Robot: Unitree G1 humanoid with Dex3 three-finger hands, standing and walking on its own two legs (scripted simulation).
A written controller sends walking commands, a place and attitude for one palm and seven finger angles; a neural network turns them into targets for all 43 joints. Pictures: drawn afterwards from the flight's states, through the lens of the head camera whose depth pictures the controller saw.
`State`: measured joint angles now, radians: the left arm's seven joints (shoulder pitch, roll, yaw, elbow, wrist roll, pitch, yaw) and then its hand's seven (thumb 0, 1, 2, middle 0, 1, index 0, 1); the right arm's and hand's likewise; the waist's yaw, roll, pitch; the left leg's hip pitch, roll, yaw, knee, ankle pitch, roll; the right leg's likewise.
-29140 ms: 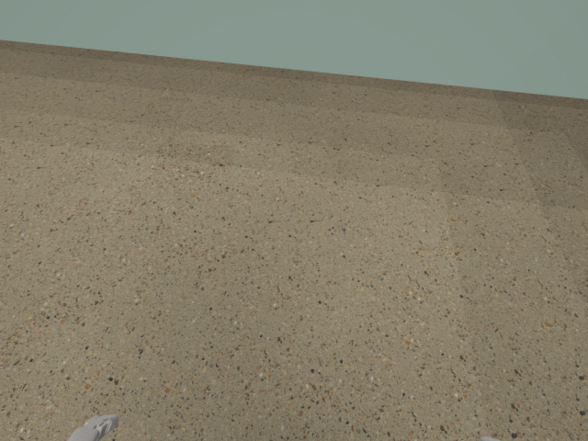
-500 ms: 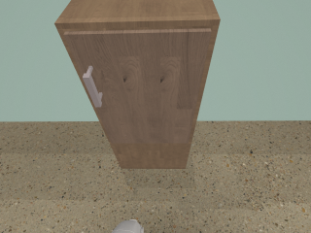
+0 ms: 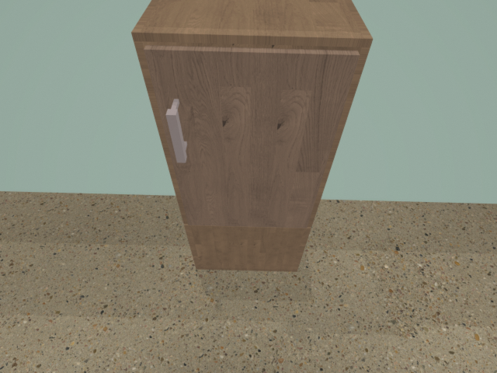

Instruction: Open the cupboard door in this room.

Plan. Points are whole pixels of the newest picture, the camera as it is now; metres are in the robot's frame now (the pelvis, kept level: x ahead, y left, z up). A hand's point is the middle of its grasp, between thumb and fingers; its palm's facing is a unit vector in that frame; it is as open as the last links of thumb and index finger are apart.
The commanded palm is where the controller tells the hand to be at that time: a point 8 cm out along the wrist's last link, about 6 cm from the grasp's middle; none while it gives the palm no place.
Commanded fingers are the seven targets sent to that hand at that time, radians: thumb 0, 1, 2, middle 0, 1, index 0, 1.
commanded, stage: come to a stop and stand still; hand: left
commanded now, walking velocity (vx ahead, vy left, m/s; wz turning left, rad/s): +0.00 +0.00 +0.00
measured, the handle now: (178, 131) +0.57 +0.21 +0.04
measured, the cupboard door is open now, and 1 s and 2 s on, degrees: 0 0 0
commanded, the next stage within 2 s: look again from close up in 0.46 s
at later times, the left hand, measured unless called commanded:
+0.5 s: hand out of the picture -0.04 +0.14 -0.17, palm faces +0.04 -0.99 -0.16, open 7.4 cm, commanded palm none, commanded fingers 0.00 0.90 0.90 -0.20 -0.30 -0.20 -0.30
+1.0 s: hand out of the picture +0.02 +0.21 -0.17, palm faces +0.06 -0.97 -0.24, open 7.4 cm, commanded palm none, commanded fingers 0.00 0.90 0.90 -0.20 -0.30 -0.20 -0.30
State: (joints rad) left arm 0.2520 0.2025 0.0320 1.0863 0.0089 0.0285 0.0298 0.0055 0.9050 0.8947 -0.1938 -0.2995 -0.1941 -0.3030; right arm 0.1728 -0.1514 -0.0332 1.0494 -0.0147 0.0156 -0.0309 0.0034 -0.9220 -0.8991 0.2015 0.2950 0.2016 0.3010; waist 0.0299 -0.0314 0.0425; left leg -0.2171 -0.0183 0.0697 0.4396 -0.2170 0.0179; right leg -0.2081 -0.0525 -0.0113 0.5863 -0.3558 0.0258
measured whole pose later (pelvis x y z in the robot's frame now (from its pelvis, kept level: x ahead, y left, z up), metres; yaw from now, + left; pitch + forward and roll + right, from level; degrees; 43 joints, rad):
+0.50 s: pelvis -0.03 -0.02 +0.01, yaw +0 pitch -2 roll +0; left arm 0.29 0.13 0.00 1.13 0.00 0.00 0.03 0.01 0.91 0.89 -0.20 -0.30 -0.20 -0.30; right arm 0.35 -0.12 -0.02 1.17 -0.01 0.02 -0.03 0.01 -0.91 -0.90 0.20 0.29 0.20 0.30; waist -0.02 -0.01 0.06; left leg -0.21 0.04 0.04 0.40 -0.16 -0.02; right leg -0.14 0.01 -0.04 0.42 -0.25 -0.02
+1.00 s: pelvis -0.03 +0.01 +0.00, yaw +1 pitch -3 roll -1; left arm 0.28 0.22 0.01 0.98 0.02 -0.01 0.04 0.01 0.90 0.89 -0.20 -0.30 -0.20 -0.30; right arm 0.20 -0.21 -0.02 0.98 -0.02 -0.01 -0.02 0.01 -0.91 -0.90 0.20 0.29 0.20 0.30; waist 0.01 -0.01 -0.01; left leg -0.25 0.01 0.05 0.53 -0.23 0.02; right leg -0.16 -0.02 -0.04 0.51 -0.30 0.02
